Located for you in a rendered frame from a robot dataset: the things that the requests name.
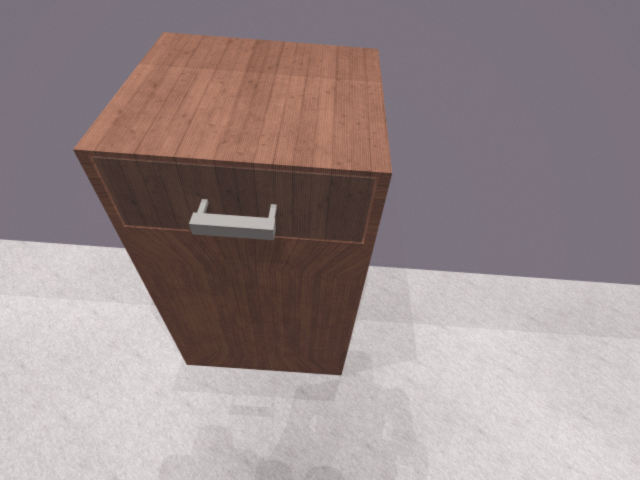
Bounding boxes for handle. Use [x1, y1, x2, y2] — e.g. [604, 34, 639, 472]
[189, 199, 277, 240]

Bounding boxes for cabinet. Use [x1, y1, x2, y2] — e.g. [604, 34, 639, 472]
[73, 32, 392, 375]

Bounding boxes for drawer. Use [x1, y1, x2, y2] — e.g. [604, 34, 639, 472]
[92, 156, 375, 242]

